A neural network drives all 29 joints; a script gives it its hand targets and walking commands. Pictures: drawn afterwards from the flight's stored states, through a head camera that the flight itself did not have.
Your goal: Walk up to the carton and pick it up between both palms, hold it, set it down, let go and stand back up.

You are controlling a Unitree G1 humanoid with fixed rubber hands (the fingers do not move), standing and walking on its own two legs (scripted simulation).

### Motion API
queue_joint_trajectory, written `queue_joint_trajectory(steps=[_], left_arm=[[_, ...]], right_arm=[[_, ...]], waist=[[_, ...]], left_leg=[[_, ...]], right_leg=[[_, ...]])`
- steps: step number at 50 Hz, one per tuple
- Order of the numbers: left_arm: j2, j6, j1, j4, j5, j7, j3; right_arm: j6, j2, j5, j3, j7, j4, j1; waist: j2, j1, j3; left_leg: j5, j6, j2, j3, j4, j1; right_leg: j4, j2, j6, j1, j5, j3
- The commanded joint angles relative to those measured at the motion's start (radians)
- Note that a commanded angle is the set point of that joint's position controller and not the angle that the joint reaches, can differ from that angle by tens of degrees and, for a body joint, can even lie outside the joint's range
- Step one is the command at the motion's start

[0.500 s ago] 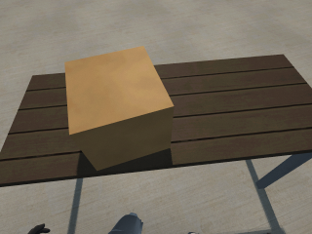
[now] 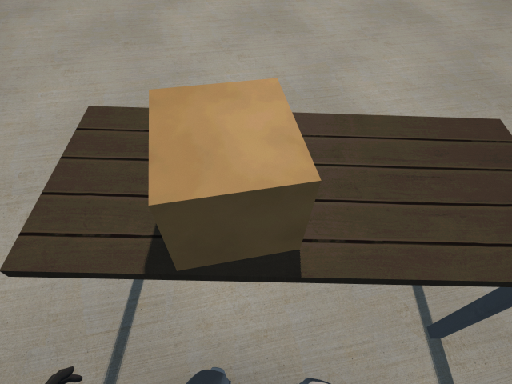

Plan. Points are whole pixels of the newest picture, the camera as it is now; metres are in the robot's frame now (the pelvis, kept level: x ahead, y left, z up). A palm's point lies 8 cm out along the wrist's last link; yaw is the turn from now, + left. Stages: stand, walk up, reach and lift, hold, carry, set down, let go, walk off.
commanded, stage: walk up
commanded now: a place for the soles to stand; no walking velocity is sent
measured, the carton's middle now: (227, 173) +0.50 +0.07 +0.00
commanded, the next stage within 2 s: none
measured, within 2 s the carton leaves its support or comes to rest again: neither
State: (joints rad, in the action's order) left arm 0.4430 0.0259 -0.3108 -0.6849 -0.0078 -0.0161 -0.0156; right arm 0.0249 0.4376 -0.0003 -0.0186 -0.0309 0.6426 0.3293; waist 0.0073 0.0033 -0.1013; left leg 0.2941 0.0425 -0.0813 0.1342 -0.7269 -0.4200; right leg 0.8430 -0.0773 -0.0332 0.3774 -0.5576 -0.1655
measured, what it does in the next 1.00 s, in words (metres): steps on the spot: right foot, then left foot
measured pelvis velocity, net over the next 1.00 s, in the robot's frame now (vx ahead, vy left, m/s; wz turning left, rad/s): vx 0.01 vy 0.00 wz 0.11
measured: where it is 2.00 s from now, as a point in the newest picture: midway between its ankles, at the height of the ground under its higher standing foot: outside the picture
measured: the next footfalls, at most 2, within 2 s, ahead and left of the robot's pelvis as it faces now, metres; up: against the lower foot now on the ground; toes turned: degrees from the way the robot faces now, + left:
right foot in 0.02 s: +0.08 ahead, -0.11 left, +0.00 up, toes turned -3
left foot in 0.42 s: +0.06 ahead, +0.12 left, +0.00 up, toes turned -2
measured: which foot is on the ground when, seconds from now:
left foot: down 0.00-0.04, up 0.06-0.40, down 0.42-0.66, up 0.68-0.94, down 0.96-1.00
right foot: up 0.00-0.00, down 0.02-1.00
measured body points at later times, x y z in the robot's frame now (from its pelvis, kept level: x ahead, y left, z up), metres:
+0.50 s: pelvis +0.00 +0.00 -0.01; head +0.02 -0.01 +0.44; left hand +0.08 +0.33 -0.09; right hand +0.10 -0.31 -0.11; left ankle +0.02 +0.12 -0.71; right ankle +0.02 -0.10 -0.70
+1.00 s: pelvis +0.01 +0.00 -0.01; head +0.03 +0.00 +0.44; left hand +0.06 +0.33 -0.09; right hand +0.14 -0.30 -0.11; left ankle +0.04 +0.13 -0.72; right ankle +0.04 -0.11 -0.71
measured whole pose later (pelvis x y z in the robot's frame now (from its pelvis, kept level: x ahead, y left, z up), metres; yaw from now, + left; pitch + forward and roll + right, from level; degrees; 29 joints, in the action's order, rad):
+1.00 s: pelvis +0.01 +0.00 -0.01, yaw +6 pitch -2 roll +1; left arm 0.43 0.05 -0.34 -0.69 -0.01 -0.02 -0.02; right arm 0.01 0.43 0.00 -0.02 -0.02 0.71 0.28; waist 0.01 0.00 -0.08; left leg 0.34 0.02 -0.04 0.05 -0.77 -0.39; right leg 0.85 -0.14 -0.03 0.37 -0.45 -0.16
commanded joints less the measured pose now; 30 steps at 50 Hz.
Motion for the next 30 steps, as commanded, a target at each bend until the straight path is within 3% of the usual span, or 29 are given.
queue_joint_trajectory(steps=[1,2,3,4,5,6,7,8,9,10,11,12,13,14,15,16,17,18,19,20,21,22,23,24,25,26,27,29,30], left_arm=[[0.206,0.063,-0.233,-0.025,0.005,-0.036,-0.108],[0.287,0.07,-0.273,-0.029,-0.018,-0.043,-0.134],[0.366,0.068,-0.194,-0.007,-0.026,-0.043,-0.159],[0.4,0.065,-0.154,0.009,-0.012,-0.041,-0.174],[0.338,0.065,-0.101,0.038,0.005,-0.04,-0.156],[0.291,0.067,-0.059,0.042,0.002,-0.039,-0.147],[0.264,0.069,-0.094,0.033,-0.001,-0.04,-0.135],[0.286,0.072,-0.114,0.025,-0.014,-0.033,-0.141],[0.258,0.069,-0.108,0.033,-0.012,-0.024,-0.129],[0.257,0.066,-0.131,0.035,-0.008,-0.019,-0.126],[0.263,0.064,-0.114,0.036,-0.012,-0.014,-0.126],[0.268,0.061,-0.116,0.045,-0.004,-0.015,-0.128],[0.254,0.058,-0.073,0.059,-0.004,-0.011,-0.128],[0.259,0.056,-0.069,0.062,-0.006,-0.007,-0.128],[0.281,0.051,-0.059,0.067,-0.004,-0.005,-0.124],[0.277,0.048,-0.046,0.075,-0.007,-0.002,-0.126],[0.292,0.04,-0.019,0.077,-0.003,-0.002,-0.123],[0.282,0.04,0.008,0.07,0.002,-0.002,-0.121],[0.274,0.033,0.037,0.081,-0.007,0.003,-0.11],[0.244,0.029,0.02,0.067,-0.009,-0.001,-0.101],[0.176,0.019,-0.016,0.088,0.002,-0.003,-0.073],[0.162,0.013,0.013,0.085,0.015,-0.008,-0.073],[0.235,0.013,0.037,0.076,0.014,-0.019,-0.091],[0.255,0.017,0.02,0.052,0.014,-0.016,-0.101],[0.232,0.023,0.024,0.056,0.015,-0.007,-0.098],[0.232,0.025,-0.033,0.032,0.009,-0.006,-0.101],[0.206,0.035,-0.057,0.017,0.011,-0.007,-0.087],[0.187,0.051,-0.095,0.005,0.012,-0.009,-0.087],[0.159,0.063,-0.148,-0.017,0.015,-0.014,-0.085]], right_arm=[[-0.007,0.169,-0.02,-0.081,0.003,-0.107,-0.08],[-0.018,0.084,-0.019,-0.058,0.009,-0.12,-0.054],[-0.01,0.132,-0.033,-0.075,0.012,-0.107,-0.032],[-0.005,0.222,-0.044,-0.092,0.012,-0.083,-0.044],[-0.001,0.236,-0.028,-0.099,0.011,-0.068,-0.005],[-0.005,0.207,-0.023,-0.095,0.008,-0.048,0.016],[-0.013,0.208,-0.032,-0.097,0.006,-0.046,0.01],[-0.015,0.164,-0.023,-0.084,-0.002,-0.04,0.018],[-0.021,0.154,-0.018,-0.081,-0.003,-0.022,0.034],[-0.024,0.148,-0.024,-0.082,-0.003,-0.035,0.024],[-0.023,0.13,-0.019,-0.076,0.0,-0.033,0.018],[-0.023,0.141,-0.018,-0.08,0.007,-0.032,0.013],[-0.026,0.154,-0.018,-0.074,0.014,-0.031,0.03],[-0.035,0.15,-0.012,-0.075,0.017,-0.032,0.011],[-0.038,0.145,-0.018,-0.075,0.015,-0.027,-0.008],[-0.039,0.154,-0.02,-0.082,0.016,-0.024,0.002],[-0.037,0.172,-0.027,-0.092,0.011,-0.019,0.032],[-0.037,0.161,-0.026,-0.09,0.013,-0.004,0.059],[-0.041,0.17,-0.04,-0.095,0.015,0.012,0.097],[-0.046,0.192,-0.051,-0.101,0.017,0.039,0.128],[-0.051,0.261,-0.069,-0.12,0.025,0.017,0.137],[-0.05,0.299,-0.071,-0.116,0.03,-0.021,0.058],[-0.044,0.34,-0.049,-0.125,0.026,-0.03,0.02],[-0.046,0.275,-0.048,-0.109,0.029,-0.026,-0.017],[-0.049,0.261,-0.046,-0.105,0.029,-0.019,-0.001],[-0.047,0.263,-0.042,-0.108,0.024,-0.025,-0.024],[-0.048,0.228,-0.036,-0.101,0.022,-0.038,-0.058],[-0.044,0.23,-0.039,-0.093,0.018,-0.057,-0.069],[-0.038,0.217,-0.032,-0.086,0.018,-0.047,-0.091]], waist=[[0.108,-0.07,0.195],[-0.079,-0.098,0.234],[-0.13,-0.063,0.188],[-0.03,-0.054,0.14],[0.043,-0.026,0.114],[-0.031,0.011,0.064],[0.02,-0.009,0.073],[-0.088,-0.014,0.087],[-0.121,-0.014,0.095],[-0.142,-0.027,0.121],[-0.189,-0.019,0.14],[-0.162,-0.031,0.126],[-0.13,-0.016,0.152],[-0.177,-0.029,0.151],[-0.183,-0.04,0.141],[-0.153,-0.03,0.164],[-0.165,-0.005,0.169],[-0.133,0.003,0.136],[-0.135,0.034,0.134],[-0.054,0.038,0.101],[0.209,0.037,0.091],[0.222,0.031,-0.03],[0.2,0.038,-0.059],[0.113,0.032,-0.082],[0.12,0.022,-0.088],[0.163,0.023,-0.035],[0.206,0.006,-0.004],[0.179,-0.021,0.045],[0.125,-0.057,0.063]], left_leg=[[-0.105,0.091,0.065,0.193,0.016,-0.109],[-0.007,0.024,-0.027,0.092,-0.189,-0.273],[0.253,-0.018,-0.012,0.013,-0.343,-0.343],[0.267,-0.035,0.062,0.042,-0.473,-0.322],[0.224,-0.033,0.062,0.036,-0.483,-0.315],[0.178,-0.03,0.074,0.031,-0.452,-0.324],[0.132,-0.041,0.067,0.009,-0.427,-0.312],[0.141,-0.042,0.076,-0.024,-0.335,-0.272],[0.128,-0.029,0.053,-0.056,-0.301,-0.273],[0.105,-0.041,0.058,-0.073,-0.291,-0.26],[0.097,-0.036,0.059,-0.088,-0.269,-0.245],[0.07,-0.039,0.067,-0.103,-0.225,-0.234],[0.081,-0.048,0.089,-0.12,-0.199,-0.184],[0.058,-0.044,0.093,-0.127,-0.141,-0.151],[0.094,-0.039,0.098,-0.148,-0.103,-0.101],[0.1,-0.028,0.095,-0.154,-0.088,-0.07],[0.095,-0.022,0.093,-0.149,-0.078,-0.015],[0.025,-0.014,0.098,-0.149,-0.002,0.031],[0.077,0.007,0.061,-0.14,0.046,0.1],[0.13,0.014,0.066,-0.027,0.135,0.144],[0.149,0.061,0.196,0.293,0.326,0.175],[0.294,0.131,0.299,0.618,0.448,0.074],[0.386,0.188,0.323,0.633,0.468,0.032],[0.354,0.212,0.28,0.531,0.41,0.046],[0.316,0.213,0.27,0.491,0.393,0.004],[0.295,0.192,0.248,0.436,0.38,0.034],[0.194,0.19,0.23,0.397,0.349,0.023],[0.031,0.16,0.186,0.293,0.275,-0.029],[-0.054,0.152,0.157,0.226,0.185,-0.054]], right_leg=[[-0.372,0.012,-0.039,-0.354,0.33,0.159],[-0.455,-0.212,-0.09,-0.488,0.286,0.405],[-0.537,-0.428,-0.181,-0.39,0.165,0.574],[-0.529,-0.508,-0.262,-0.279,0.187,0.61],[-0.493,-0.449,-0.223,-0.261,0.234,0.498],[-0.451,-0.38,-0.198,-0.26,0.314,0.385],[-0.414,-0.32,-0.165,-0.282,0.457,0.298],[-0.383,-0.28,-0.157,-0.293,0.525,0.196],[-0.333,-0.237,-0.14,-0.303,0.663,0.151],[-0.315,-0.239,-0.135,-0.336,0.761,0.139],[-0.312,-0.246,-0.151,-0.325,0.761,0.126],[-0.287,-0.255,-0.144,-0.33,0.828,0.134],[-0.296,-0.276,-0.156,-0.297,0.772,0.136],[-0.303,-0.28,-0.158,-0.286,0.717,0.112],[-0.289,-0.273,-0.169,-0.24,0.638,0.103],[-0.295,-0.288,-0.18,-0.204,0.538,0.138],[-0.297,-0.307,-0.188,-0.143,0.416,0.149],[-0.276,-0.297,-0.164,-0.093,0.334,0.141],[-0.238,-0.257,-0.146,-0.007,0.174,0.117],[-0.113,-0.231,-0.109,0.055,0.117,0.113],[0.134,-0.106,-0.041,0.187,-0.019,0.029],[0.204,0.017,0.005,0.327,-0.101,0.071],[0.2,0.012,0.005,0.287,-0.105,0.161],[0.156,-0.006,0.005,0.258,-0.073,0.158],[0.109,-0.002,-0.003,0.21,-0.066,0.161],[0.075,0.0,-0.01,0.158,-0.032,0.151],[0.03,-0.008,-0.013,0.103,0.048,0.135],[-0.097,0.016,-0.018,-0.037,0.129,0.096],[-0.252,0.036,-0.021,-0.14,0.216,0.079]])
